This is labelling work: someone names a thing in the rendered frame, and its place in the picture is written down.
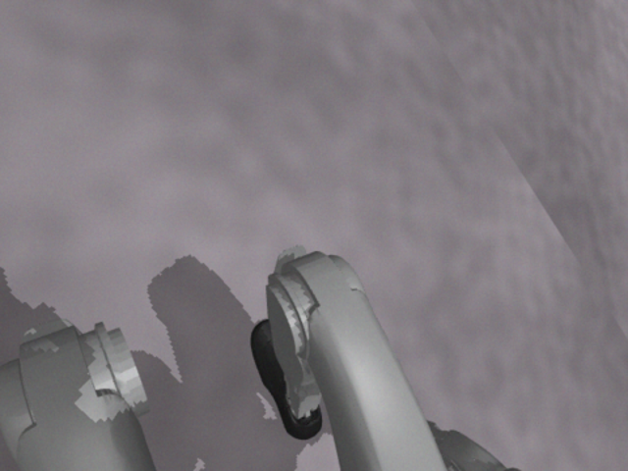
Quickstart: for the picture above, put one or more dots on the right robot hand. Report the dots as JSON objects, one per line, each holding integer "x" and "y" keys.
{"x": 460, "y": 453}

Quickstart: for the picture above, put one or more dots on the right robot foot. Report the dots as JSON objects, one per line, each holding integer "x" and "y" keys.
{"x": 273, "y": 379}

